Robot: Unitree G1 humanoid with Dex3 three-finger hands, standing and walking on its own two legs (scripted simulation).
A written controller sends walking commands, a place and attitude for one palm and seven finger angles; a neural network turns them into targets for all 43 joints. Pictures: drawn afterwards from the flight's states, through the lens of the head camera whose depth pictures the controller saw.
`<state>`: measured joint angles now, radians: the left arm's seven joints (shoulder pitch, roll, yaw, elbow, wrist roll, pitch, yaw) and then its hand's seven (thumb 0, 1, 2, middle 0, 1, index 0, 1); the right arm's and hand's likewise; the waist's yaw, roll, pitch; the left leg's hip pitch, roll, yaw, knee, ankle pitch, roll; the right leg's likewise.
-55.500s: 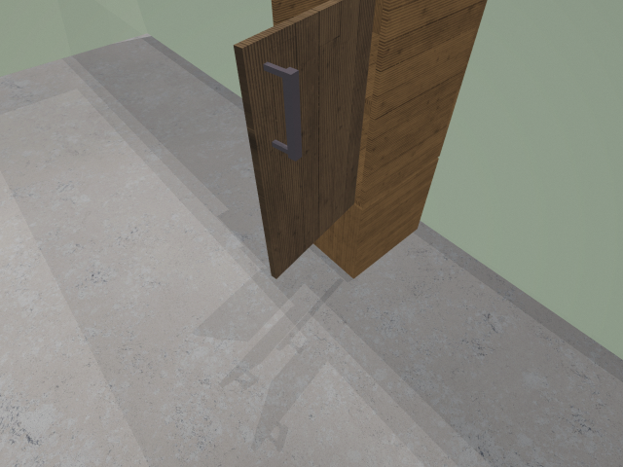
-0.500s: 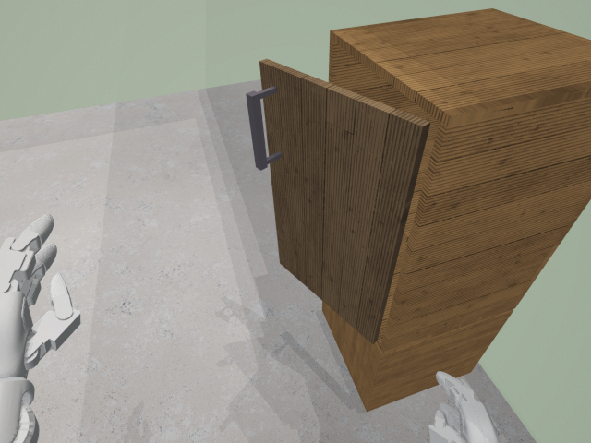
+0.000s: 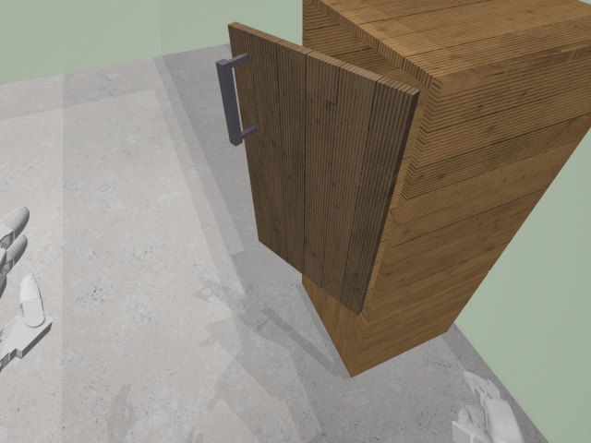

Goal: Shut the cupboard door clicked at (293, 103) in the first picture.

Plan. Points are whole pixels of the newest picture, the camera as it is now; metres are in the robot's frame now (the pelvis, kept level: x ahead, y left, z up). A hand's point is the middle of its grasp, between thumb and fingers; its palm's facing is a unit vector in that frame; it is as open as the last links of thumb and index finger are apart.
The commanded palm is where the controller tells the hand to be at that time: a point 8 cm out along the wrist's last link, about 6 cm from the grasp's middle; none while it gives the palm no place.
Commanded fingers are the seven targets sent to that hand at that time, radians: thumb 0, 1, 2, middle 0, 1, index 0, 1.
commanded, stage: step back with the hand held close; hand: left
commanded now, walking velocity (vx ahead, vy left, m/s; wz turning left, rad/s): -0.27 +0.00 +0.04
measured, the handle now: (238, 101) +0.65 +0.15 +0.13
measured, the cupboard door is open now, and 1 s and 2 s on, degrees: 24 24 24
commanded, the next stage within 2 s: stop stepping back and stand still in 1.20 s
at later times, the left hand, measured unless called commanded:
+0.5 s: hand out of the picture +0.13 +0.29 +0.16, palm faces +0.49 -0.75 -0.44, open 7.4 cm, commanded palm +0.07 +0.32 +0.18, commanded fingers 0.00 0.90 0.90 -0.20 -0.30 -0.20 -0.30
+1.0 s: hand out of the picture +0.09 +0.32 +0.18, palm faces +0.50 -0.77 -0.38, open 7.4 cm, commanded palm +0.04 +0.33 +0.18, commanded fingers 0.00 0.90 0.90 -0.20 -0.30 -0.20 -0.30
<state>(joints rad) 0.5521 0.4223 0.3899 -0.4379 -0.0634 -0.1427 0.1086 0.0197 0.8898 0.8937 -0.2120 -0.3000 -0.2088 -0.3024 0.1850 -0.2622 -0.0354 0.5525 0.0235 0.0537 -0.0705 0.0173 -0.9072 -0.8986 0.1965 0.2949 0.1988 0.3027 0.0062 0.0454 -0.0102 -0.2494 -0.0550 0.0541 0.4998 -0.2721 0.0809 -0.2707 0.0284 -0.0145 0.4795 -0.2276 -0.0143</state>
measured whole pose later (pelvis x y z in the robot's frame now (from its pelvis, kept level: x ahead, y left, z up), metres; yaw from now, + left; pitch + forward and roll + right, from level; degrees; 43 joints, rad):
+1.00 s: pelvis -0.10 +0.03 +0.00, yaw +1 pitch +5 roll -7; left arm 0.52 0.42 0.50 -0.56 -0.04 -0.31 0.14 0.02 0.89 0.89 -0.21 -0.30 -0.21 -0.30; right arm 0.22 -0.17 -0.01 0.65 -0.03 -0.11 -0.05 0.02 -0.90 -0.90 0.20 0.30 0.20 0.30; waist 0.04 -0.01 -0.07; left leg -0.48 0.02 0.05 0.48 -0.09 0.12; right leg -0.22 0.09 0.02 0.76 -0.49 0.01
